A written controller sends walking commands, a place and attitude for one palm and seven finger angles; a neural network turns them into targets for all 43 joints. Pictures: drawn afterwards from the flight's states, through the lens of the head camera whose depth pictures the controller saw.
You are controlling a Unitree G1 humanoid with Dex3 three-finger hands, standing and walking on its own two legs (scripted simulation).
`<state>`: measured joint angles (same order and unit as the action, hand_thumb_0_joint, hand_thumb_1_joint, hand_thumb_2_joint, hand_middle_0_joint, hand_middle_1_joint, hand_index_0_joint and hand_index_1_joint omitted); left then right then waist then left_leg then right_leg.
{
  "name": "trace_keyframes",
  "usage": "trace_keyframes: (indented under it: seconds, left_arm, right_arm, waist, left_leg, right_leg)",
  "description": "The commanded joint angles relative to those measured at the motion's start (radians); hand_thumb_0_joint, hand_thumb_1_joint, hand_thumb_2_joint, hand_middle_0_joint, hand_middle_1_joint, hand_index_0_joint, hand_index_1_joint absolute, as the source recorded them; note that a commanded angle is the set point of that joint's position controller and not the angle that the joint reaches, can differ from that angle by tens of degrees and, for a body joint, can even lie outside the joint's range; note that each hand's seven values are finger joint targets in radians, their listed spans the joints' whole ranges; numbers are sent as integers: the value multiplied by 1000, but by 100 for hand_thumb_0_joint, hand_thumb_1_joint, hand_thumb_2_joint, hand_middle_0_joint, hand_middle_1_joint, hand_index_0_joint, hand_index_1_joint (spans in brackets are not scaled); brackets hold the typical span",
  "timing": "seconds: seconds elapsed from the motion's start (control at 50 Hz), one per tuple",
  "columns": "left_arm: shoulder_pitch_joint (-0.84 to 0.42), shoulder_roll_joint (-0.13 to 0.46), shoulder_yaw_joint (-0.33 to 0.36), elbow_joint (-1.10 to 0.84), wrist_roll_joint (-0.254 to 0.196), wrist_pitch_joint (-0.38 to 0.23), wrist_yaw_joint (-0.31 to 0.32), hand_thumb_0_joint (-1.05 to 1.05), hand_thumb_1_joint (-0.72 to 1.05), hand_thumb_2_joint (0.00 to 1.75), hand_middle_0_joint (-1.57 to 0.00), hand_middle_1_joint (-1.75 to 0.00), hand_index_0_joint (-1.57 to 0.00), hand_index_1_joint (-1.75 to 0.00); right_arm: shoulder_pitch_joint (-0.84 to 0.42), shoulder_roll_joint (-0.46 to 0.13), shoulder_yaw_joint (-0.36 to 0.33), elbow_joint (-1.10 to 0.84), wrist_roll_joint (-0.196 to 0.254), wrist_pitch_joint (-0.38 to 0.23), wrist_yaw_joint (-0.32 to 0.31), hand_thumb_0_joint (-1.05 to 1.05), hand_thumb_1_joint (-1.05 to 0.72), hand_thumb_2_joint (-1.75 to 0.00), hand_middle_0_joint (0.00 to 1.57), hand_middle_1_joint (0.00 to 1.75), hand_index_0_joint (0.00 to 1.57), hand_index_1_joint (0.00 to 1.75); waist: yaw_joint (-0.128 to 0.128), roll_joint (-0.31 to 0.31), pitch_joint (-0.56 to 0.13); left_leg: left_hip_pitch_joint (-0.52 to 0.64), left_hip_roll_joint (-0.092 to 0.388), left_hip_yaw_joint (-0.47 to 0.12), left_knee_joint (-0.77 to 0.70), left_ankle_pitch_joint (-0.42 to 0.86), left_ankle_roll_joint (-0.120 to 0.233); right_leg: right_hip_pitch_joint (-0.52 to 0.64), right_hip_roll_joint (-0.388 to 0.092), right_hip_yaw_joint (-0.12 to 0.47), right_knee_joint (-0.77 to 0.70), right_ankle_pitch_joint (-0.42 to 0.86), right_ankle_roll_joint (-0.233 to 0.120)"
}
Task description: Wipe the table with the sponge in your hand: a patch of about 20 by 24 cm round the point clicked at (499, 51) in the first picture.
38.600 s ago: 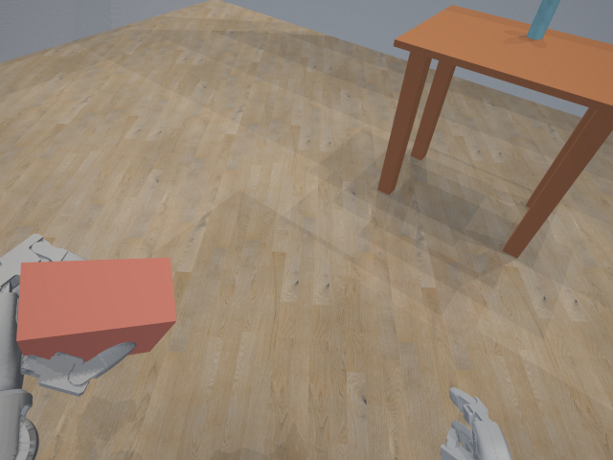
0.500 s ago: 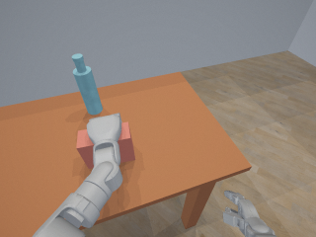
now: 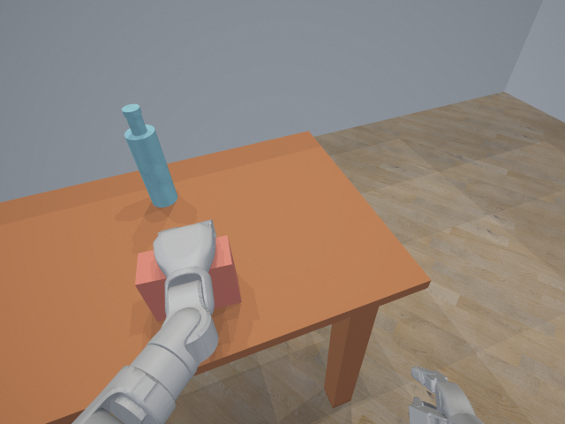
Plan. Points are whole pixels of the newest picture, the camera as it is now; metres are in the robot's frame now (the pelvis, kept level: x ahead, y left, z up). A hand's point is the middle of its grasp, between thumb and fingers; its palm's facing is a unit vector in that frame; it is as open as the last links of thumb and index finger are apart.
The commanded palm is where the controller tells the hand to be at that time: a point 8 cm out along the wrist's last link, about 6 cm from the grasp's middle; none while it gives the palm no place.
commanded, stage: wipe back along the third lane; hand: left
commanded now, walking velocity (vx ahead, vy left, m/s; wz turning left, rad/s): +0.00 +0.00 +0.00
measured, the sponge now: (194, 285) +0.33 +0.19 +0.00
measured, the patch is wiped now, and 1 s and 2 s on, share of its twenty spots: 1.00 1.00 1.00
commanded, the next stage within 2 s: slide back across to the middle lane in 1.14 s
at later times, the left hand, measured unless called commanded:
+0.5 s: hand (201, 280) +0.32 +0.17 +0.04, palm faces +0.03 -0.07 -1.00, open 9.9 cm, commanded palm +0.26 +0.14 +0.06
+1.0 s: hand (202, 281) +0.31 +0.16 +0.04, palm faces +0.03 -0.07 -1.00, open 9.9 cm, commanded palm +0.26 +0.15 +0.06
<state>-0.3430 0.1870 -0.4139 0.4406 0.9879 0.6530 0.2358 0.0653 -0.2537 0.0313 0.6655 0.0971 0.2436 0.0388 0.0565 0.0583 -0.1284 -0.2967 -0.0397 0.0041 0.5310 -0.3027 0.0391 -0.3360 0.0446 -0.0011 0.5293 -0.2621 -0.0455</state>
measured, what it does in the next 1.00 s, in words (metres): stands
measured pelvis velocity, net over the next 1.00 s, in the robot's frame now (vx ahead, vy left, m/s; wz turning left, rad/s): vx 0.00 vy -0.01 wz -0.01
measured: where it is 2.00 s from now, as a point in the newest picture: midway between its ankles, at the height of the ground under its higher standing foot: outside the picture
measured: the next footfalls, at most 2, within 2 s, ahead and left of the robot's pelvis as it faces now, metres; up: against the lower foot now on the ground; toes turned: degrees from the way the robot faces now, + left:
none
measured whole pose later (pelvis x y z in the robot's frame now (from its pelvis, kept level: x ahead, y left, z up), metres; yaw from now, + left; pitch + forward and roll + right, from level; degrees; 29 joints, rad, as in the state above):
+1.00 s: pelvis +0.00 -0.01 +0.00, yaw +0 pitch +3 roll +0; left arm -0.21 0.19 -0.41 0.30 1.00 0.65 0.23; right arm 0.04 -0.26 0.03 0.66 0.10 0.23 0.05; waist 0.06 0.07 -0.12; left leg -0.27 -0.03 0.01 0.54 -0.31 0.02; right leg -0.32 0.06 0.00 0.55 -0.28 -0.06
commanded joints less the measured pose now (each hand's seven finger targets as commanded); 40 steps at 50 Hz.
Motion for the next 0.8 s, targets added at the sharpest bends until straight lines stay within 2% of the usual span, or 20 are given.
trace_keyframes:
  seconds: [0.0, 0.04, 0.06, 0.16, 0.18, 0.24, 0.28, 0.32, 0.36, 0.38, 0.4, 0.42, 0.46, 0.48, 0.52, 0.58, 0.64, 0.68, 0.7, 0.78]
  left_arm:
    - [-58, -35, -1, -52, -65, -27, -50, 0, 10, 130, -120, -160, -120, -160]
    - [-42, -43, -9, -49, -67, -26, -51, 0, 10, 130, -120, -160, -120, -160]
    - [-44, -44, -16, -60, -62, -28, -54, 0, 10, 130, -120, -160, -120, -160]
    - [62, -69, -44, -134, -69, -39, -62, 0, 10, 130, -120, -160, -120, -160]
    - [87, -54, -24, -159, -75, -40, -65, 0, 10, 130, -120, -160, -120, -160]
    - [160, -41, -19, -189, -77, -45, -60, 0, 10, 130, -120, -160, -120, -160]
    - [132, -27, -8, -221, -73, -39, -61, 0, 10, 130, -120, -160, -120, -160]
    - [110, -42, -34, -206, -58, -30, -59, 0, 10, 130, -120, -160, -120, -160]
    - [119, -55, -53, -215, -48, -28, -64, 0, 10, 130, -120, -160, -120, -160]
    - [128, -27, -16, -223, -50, -28, -61, 0, 10, 130, -120, -160, -120, -160]
    - [156, -38, -28, -228, -52, -31, -59, 0, 10, 130, -120, -160, -120, -160]
    - [171, -26, -16, -230, -55, -34, -58, 0, 10, 130, -120, -160, -120, -160]
    - [159, -43, -35, -230, -52, -36, -60, 0, 10, 130, -120, -160, -120, -160]
    - [156, -30, -15, -242, -53, -36, -62, 0, 10, 130, -120, -160, -120, -160]
    - [167, -35, -28, -243, -50, -34, -57, 0, 10, 130, -120, -160, -120, -160]
    - [162, -1, 16, -242, -49, -30, -53, 0, 10, 130, -120, -160, -120, -160]
    - [157, -30, -20, -236, -46, -24, -52, 0, 10, 130, -120, -160, -120, -160]
    - [158, 2, 17, -231, -45, -20, -50, 0, 10, 130, -120, -160, -120, -160]
    - [148, -15, -10, -229, -42, -18, -50, 0, 10, 130, -120, -160, -120, -160]
    - [122, -7, 7, -207, -42, -10, -50, 0, 10, 130, -120, -160, -120, -160]
  right_arm:
    - [-232, -104, -36, -185, 3, -54, -4, 0, -90, -90, 20, 30, 20, 30]
    - [-233, -103, -35, -184, 6, -54, -4, 0, -90, -90, 20, 30, 20, 30]
    - [-239, -103, -34, -183, 6, -53, -2, 0, -90, -90, 20, 30, 20, 30]
    - [-247, -97, -38, -199, 6, -54, 15, 0, -90, -90, 20, 30, 20, 30]
    - [-258, -95, -39, -207, 7, -55, 18, 0, -90, -90, 20, 30, 20, 30]
    - [-258, -95, -37, -203, 8, -56, 22, 0, -90, -90, 20, 30, 20, 30]
    - [-272, -95, -35, -203, 10, -54, 21, 0, -90, -90, 20, 30, 20, 30]
    - [-268, -95, -35, -193, 10, -55, 21, 0, -90, -90, 20, 30, 20, 30]
    - [-269, -93, -36, -193, 10, -58, 25, 0, -90, -90, 20, 30, 20, 30]
    - [-275, -93, -38, -196, 8, -58, 26, 0, -90, -90, 20, 30, 20, 30]
    - [-271, -92, -37, -198, 8, -60, 27, 0, -90, -90, 20, 30, 20, 30]
    - [-268, -91, -37, -197, 8, -63, 26, 0, -90, -90, 20, 30, 20, 30]
    - [-271, -90, -35, -195, 9, -62, 25, 0, -90, -90, 20, 30, 20, 30]
    - [-276, -90, -37, -198, 9, -60, 26, 0, -90, -90, 20, 30, 20, 30]
    - [-273, -89, -36, -201, 9, -61, 25, 0, -90, -90, 20, 30, 20, 30]
    - [-275, -91, -36, -200, 9, -63, 23, 0, -90, -90, 20, 30, 20, 30]
    - [-272, -88, -34, -200, 9, -63, 22, 0, -90, -90, 20, 30, 20, 30]
    - [-278, -92, -34, -201, 10, -63, 21, 0, -90, -90, 20, 30, 20, 30]
    - [-275, -92, -32, -200, 10, -63, 19, 0, -90, -90, 20, 30, 20, 30]
    - [-275, -94, -35, -200, 11, -63, 16, 0, -90, -90, 20, 30, 20, 30]
  waist:
    - [-3, -168, -91]
    - [-6, -178, -72]
    - [-7, -161, -67]
    - [0, -165, -101]
    - [5, -188, -115]
    - [7, -199, -103]
    - [2, -197, -98]
    - [-8, -190, -56]
    - [-7, -170, -66]
    - [3, -178, -81]
    - [4, -167, -92]
    - [5, -184, -102]
    - [-1, -186, -104]
    - [0, -194, -106]
    - [1, -183, -108]
    - [6, -176, -114]
    - [2, -163, -102]
    - [9, -171, -104]
    - [4, -167, -100]
    - [7, -174, -89]
  left_leg:
    - [-20, 15, -18, -79, 129, 3]
    - [-24, 14, -18, -80, 124, 3]
    - [-19, 15, -18, -80, 125, 2]
    - [-6, 7, -10, -57, 191, 6]
    - [-10, 7, -16, -56, 205, 8]
    - [-11, 3, -8, -46, 227, 6]
    - [-13, 5, -13, -51, 230, 5]
    - [-3, 6, -12, -51, 220, 5]
    - [8, 4, -12, -44, 237, 5]
    - [3, 2, -18, -42, 251, 6]
    - [7, 0, -9, -33, 259, 6]
    - [1, -1, -7, -30, 262, 5]
    - [-3, -2, -7, -28, 262, 3]
    - [-4, 0, -13, -30, 265, 4]
    - [-5, -2, -7, -26, 257, 4]
    - [-13, -1, -11, -29, 257, 1]
    - [-10, -1, -7, -28, 244, 2]
    - [-16, 1, -14, -33, 241, 2]
    - [-14, 2, -10, -35, 225, 1]
    - [-20, 5, -16, -44, 206, 2]
  right_leg:
    - [119, -12, 25, -88, 121, -36]
    - [116, -13, 30, -96, 119, -34]
    - [109, -13, 33, -95, 122, -35]
    - [166, -16, 45, -77, 253, -34]
    - [185, -16, 52, -75, 282, -33]
    - [208, -18, 64, -67, 359, -29]
    - [206, -17, 75, -66, 372, -29]
    - [170, -14, 66, -68, 342, -29]
    - [167, -14, 62, -60, 365, -31]
    - [182, -10, 72, -56, 390, -34]
    - [198, -16, 69, -45, 418, -31]
    - [209, -16, 73, -44, 441, -28]
    - [206, -17, 76, -40, 452, -27]
    - [207, -15, 82, -44, 454, -29]
    - [206, -18, 76, -38, 441, -25]
    - [209, -16, 83, -38, 444, -28]
    - [195, -17, 69, -38, 409, -26]
    - [191, -13, 75, -41, 393, -29]
    - [183, -16, 65, -41, 355, -25]
    - [163, -10, 64, -51, 302, -28]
